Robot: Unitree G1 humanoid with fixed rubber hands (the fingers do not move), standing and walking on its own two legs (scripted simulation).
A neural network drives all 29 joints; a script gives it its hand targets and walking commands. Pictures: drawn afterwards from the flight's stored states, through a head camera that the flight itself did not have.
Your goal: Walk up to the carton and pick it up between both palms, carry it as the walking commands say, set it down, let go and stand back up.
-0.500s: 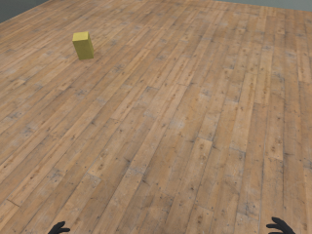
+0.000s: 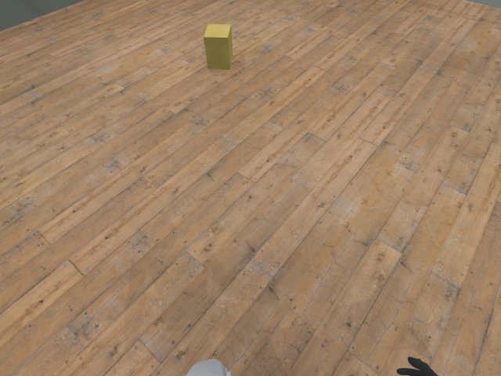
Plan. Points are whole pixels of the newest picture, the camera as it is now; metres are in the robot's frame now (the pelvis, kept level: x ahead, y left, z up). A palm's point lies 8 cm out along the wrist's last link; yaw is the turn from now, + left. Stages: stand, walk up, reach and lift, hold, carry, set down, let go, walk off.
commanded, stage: walk up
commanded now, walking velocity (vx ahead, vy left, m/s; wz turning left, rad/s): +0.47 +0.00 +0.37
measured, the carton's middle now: (219, 47) +2.25 +0.29 -0.65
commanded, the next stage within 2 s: none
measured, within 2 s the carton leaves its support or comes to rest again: neither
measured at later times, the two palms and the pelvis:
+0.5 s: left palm (137, 233) +0.40 +0.28 -0.11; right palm (394, 365) +0.15 -0.22 -0.14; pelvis +0.23 +0.04 -0.02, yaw +8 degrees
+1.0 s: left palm (93, 227) +0.43 +0.41 -0.15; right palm (292, 160) +0.61 -0.07 -0.11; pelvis +0.46 +0.15 +0.00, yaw +15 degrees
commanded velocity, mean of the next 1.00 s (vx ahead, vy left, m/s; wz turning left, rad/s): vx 0.49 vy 0.00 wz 0.24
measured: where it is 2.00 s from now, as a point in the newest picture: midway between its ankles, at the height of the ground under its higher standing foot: (202, 203)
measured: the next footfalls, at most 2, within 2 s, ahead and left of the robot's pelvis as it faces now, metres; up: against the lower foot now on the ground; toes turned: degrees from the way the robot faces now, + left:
left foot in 0.04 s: +0.10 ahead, +0.15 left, +0.00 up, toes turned +5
right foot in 0.46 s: +0.38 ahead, -0.07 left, +0.00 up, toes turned +1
